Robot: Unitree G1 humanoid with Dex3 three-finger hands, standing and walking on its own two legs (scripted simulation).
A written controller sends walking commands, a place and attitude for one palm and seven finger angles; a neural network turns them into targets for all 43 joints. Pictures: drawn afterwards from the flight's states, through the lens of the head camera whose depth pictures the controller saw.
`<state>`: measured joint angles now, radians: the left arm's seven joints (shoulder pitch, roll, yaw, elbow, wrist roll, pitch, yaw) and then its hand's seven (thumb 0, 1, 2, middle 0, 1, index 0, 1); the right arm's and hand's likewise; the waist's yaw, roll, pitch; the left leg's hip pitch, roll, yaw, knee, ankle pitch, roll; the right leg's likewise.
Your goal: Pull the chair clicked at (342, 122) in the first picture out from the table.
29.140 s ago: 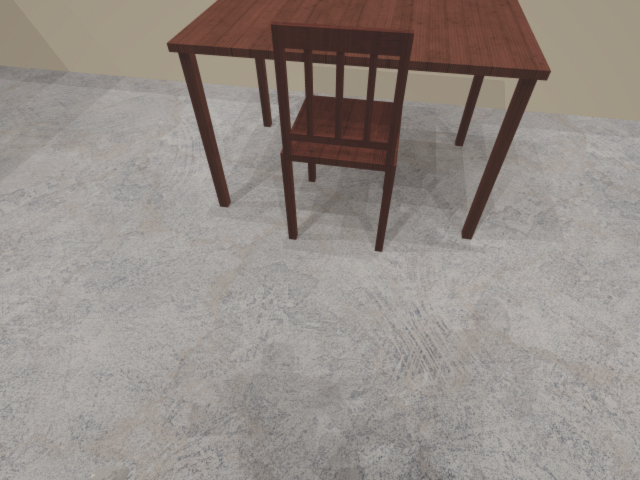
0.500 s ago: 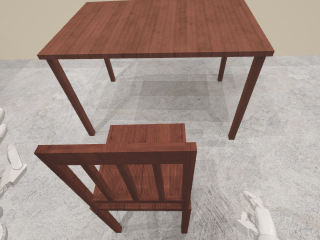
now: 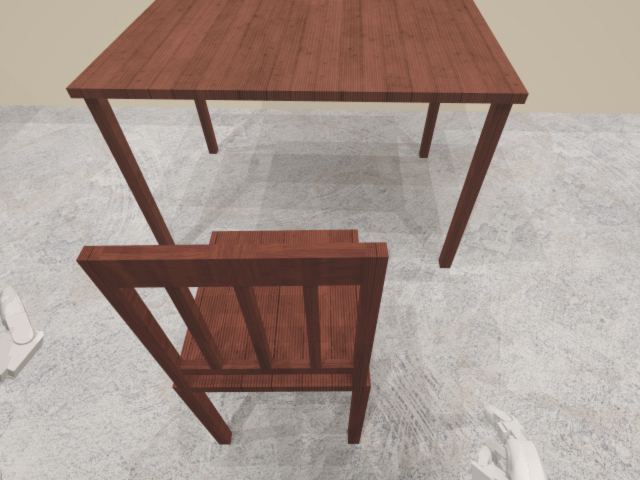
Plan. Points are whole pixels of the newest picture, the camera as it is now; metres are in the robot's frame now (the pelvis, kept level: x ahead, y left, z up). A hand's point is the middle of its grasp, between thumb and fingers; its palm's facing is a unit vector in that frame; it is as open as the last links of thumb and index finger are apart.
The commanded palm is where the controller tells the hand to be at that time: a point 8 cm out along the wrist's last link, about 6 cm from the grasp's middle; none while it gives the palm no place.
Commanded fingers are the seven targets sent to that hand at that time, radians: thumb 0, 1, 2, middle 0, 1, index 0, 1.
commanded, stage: step back with the hand held close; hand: left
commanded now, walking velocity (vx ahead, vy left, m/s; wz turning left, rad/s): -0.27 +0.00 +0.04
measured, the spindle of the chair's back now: (256, 328) +0.35 +0.14 -0.09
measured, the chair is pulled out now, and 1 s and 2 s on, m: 0.52 0.52 0.52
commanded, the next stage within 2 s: stop stepping back and stand still in 1.82 s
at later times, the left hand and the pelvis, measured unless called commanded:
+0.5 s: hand (12, 364) +0.17 +0.27 +0.17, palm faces +0.52 -0.70 -0.49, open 7.4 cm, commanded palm +0.11 +0.30 +0.19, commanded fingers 0.00 0.90 0.90 -0.20 -0.30 -0.20 -0.30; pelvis -0.03 +0.00 -0.01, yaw +2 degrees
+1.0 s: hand (22, 344) +0.19 +0.27 +0.17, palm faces +0.48 -0.69 -0.54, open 7.4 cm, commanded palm +0.11 +0.31 +0.19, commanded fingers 0.00 0.90 0.90 -0.20 -0.30 -0.20 -0.30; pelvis -0.01 +0.00 -0.01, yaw +2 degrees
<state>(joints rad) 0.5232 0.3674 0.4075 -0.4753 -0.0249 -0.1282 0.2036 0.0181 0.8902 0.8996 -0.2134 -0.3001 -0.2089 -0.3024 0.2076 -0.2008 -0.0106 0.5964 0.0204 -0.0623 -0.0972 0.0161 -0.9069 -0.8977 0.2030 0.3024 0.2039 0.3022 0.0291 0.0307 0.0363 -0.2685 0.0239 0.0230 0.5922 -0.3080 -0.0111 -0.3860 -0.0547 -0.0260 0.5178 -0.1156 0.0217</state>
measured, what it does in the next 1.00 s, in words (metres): stands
